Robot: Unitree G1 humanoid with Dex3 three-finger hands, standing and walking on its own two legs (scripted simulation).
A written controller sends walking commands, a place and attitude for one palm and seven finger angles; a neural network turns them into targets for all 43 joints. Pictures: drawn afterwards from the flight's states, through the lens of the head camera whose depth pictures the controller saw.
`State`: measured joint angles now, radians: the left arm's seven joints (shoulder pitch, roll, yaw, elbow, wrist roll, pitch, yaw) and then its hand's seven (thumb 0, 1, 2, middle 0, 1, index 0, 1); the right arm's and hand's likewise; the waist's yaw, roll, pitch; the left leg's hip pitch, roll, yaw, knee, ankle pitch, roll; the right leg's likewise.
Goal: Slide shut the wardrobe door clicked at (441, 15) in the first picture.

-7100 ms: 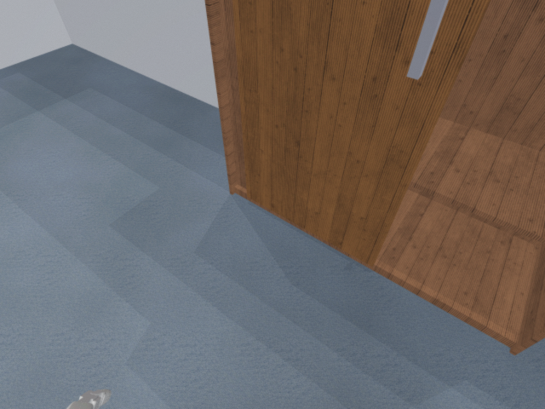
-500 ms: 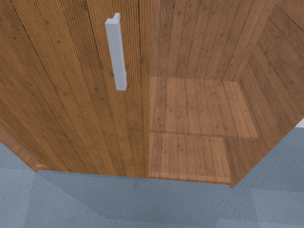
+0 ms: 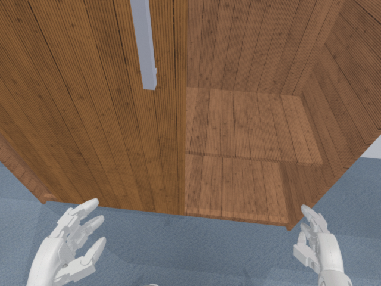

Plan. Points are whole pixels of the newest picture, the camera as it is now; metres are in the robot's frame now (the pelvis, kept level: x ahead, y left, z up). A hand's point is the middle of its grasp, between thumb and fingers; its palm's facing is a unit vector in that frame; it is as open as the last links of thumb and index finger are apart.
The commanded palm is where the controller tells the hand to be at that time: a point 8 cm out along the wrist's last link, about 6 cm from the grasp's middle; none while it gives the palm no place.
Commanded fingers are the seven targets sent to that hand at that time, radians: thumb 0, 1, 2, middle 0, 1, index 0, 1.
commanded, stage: raise the hand with hooked fingers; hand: left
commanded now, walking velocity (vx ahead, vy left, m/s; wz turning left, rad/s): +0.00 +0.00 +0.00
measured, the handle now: (147, 42) +0.54 +0.15 +0.25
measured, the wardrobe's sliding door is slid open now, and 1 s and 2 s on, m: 0.55 0.55 0.55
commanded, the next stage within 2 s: move the hooked fingers beside the handle in 1.66 s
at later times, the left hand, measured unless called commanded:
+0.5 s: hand (40, 191) +0.22 +0.26 +0.15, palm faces +0.08 -0.99 -0.08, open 11.8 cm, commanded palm +0.19 +0.30 +0.15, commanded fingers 0.00 -0.22 0.42 -0.28 -1.02 -0.28 -1.02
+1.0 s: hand out of the picture +0.26 +0.31 +0.23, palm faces +0.07 -0.99 -0.13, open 13.9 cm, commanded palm +0.23 +0.35 +0.25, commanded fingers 0.00 -0.50 0.30 -0.30 -1.20 -0.30 -1.20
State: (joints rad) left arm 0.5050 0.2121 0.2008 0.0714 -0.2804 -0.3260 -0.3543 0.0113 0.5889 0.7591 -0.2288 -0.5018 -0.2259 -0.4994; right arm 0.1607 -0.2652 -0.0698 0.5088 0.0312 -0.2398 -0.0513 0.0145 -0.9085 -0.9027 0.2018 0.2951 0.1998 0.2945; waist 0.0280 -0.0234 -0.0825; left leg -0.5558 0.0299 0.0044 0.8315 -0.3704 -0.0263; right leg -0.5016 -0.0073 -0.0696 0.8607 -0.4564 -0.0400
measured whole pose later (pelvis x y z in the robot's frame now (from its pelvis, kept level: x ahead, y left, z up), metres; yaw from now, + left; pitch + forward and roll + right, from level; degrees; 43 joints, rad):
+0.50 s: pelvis -0.01 +0.02 +0.02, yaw +0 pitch +2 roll -1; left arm 0.26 0.34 0.39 -0.05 -0.39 -0.15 -0.36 0.01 0.00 0.51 -0.27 -0.88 -0.26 -0.87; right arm 0.34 -0.26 0.03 0.66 0.06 -0.33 -0.08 0.02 -0.90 -0.90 0.21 0.30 0.20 0.30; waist 0.02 0.05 -0.05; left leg -0.42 0.03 0.00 0.69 -0.30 0.00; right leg -0.34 0.00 -0.07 0.66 -0.35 -0.02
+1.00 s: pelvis +0.01 +0.03 +0.04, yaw +2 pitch -2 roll -1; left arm -0.06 0.47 0.44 -0.01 -0.34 0.19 -0.45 -0.01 -0.48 0.31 -0.30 -1.18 -0.30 -1.18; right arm 0.18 -0.24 0.10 0.63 0.08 -0.30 -0.09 0.02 -0.90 -0.90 0.21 0.30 0.20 0.30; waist 0.08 0.06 -0.02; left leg -0.23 0.00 -0.01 0.50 -0.23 0.02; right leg -0.14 -0.02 -0.09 0.46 -0.28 0.00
